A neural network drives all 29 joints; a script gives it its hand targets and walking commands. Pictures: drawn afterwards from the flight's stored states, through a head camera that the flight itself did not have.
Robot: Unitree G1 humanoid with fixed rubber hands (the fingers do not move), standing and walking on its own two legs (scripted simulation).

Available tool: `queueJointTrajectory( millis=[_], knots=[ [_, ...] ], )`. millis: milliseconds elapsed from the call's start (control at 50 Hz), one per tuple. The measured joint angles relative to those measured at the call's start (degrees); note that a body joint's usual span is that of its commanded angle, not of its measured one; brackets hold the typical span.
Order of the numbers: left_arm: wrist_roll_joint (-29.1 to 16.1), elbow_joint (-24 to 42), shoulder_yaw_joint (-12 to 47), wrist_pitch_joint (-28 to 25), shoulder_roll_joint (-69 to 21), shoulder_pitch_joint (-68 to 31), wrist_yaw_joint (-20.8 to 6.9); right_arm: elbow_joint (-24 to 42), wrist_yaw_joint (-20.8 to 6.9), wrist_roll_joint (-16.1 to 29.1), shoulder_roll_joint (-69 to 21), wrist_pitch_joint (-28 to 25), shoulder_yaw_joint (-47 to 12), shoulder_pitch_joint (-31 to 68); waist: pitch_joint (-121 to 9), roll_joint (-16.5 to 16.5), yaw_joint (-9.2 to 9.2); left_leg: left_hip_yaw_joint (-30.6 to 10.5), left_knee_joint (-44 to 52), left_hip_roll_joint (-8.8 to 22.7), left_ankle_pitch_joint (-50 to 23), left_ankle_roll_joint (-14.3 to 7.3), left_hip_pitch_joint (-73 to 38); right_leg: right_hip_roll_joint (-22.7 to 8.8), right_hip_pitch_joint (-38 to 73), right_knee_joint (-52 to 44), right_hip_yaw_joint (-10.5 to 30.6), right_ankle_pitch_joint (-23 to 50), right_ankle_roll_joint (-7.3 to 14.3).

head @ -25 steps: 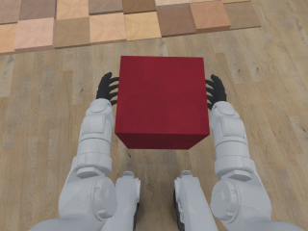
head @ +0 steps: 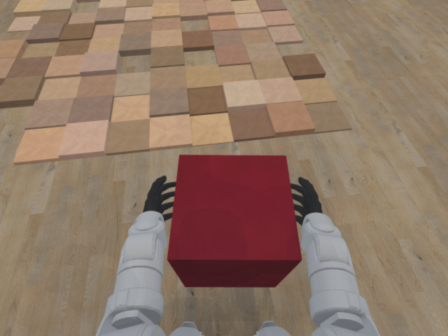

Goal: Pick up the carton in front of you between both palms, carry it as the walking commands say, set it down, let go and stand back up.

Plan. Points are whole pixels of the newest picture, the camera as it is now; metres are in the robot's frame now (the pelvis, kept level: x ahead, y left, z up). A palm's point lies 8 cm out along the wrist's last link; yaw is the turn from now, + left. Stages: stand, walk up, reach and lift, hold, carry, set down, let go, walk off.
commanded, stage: reach and lift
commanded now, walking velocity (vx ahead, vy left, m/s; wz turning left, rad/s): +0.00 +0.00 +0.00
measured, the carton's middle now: (231, 226) +0.35 +0.00 -0.08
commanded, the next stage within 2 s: hold in 1.26 s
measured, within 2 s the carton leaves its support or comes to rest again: neither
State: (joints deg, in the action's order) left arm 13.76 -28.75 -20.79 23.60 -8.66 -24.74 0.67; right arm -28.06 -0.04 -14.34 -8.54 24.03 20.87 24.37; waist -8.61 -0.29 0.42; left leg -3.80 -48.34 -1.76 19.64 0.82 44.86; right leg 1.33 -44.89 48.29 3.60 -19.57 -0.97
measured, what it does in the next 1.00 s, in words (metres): rises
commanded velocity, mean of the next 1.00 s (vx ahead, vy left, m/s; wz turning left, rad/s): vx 0.00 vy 0.00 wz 0.00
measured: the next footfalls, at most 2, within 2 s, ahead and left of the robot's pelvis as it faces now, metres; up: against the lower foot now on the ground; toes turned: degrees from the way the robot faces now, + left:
none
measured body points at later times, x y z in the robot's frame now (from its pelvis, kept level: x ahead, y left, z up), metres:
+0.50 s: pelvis +0.01 +0.00 +0.04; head -0.02 +0.00 +0.49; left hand +0.32 +0.15 +0.06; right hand +0.32 -0.15 +0.06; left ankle +0.03 +0.13 -0.69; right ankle +0.03 -0.13 -0.69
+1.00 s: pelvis +0.02 +0.00 +0.05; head +0.00 +0.00 +0.50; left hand +0.33 +0.15 +0.08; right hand +0.33 -0.15 +0.08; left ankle +0.03 +0.13 -0.69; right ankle +0.03 -0.13 -0.69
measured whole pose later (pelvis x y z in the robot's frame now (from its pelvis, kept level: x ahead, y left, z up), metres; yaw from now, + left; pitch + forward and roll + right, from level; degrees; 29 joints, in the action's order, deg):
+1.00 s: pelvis +0.02 +0.00 +0.05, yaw +0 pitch -5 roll +0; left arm 16.8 -17.0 -14.6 37.3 -9.1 -16.5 -1.2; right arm -16.8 -1.6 -16.8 -9.0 37.5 14.5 16.3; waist 2.3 0.1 0.1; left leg -4.0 -21.4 -0.7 11.2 0.6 5.0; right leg 0.7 -5.0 21.2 3.9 -11.0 -0.6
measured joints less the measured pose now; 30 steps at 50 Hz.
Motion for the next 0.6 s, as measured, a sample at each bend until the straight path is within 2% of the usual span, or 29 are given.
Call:
queueJointTrajectory(
  millis=[200,320,440,600],
  knots=[
    [0.19,5.44,3.26,4.72,-0.75,7.15,-0.41,5.39,-0.14,0.12,-0.78,4.74,-3.43,-7.1,3.49,0.15,-0.04,-0.25,14.79,0.48,-4.45,-0.14,-21.39,-0.45,21.39,-14.76,0.01,4.41,0.19],
    [1.5,6.95,4.43,8.97,-0.52,7.8,-0.82,6.62,-0.58,-1.13,-0.57,8.82,-4.66,-7.65,5.75,0.33,-0.23,-0.23,20.61,0.77,-6.46,-0.2,-31.01,-0.54,31.01,-20.63,0.1,6.48,0.31],
    [3.87,5.64,2.42,10.94,-1.06,5.89,-1.88,5.1,-1.61,-3.38,-1.14,10.73,-2.62,-5.61,8.33,0.47,-0.26,-0.17,21.68,0.8,-7.06,-0.24,-34.44,-0.56,34.39,-21.64,0.18,7.08,0.35],
    [4.06,6.96,1.52,10.97,-1.45,4.64,-2.22,6.44,-1.94,-3.58,-1.5,10.72,-1.92,-4.47,10.9,0.38,-0.25,-0.13,21.9,0.8,-7.49,-0.24,-35.15,-0.56,35.09,-21.88,0.26,7.53,0.31]
  ],
)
